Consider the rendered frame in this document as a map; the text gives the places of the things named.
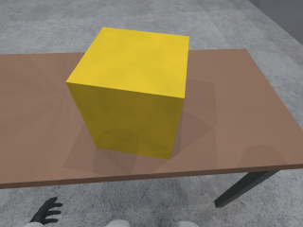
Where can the carton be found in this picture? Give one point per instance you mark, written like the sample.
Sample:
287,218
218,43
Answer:
129,87

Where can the table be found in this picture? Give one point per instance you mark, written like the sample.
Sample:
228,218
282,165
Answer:
232,121

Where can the left robot hand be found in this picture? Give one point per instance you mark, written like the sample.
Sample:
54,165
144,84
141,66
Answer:
43,212

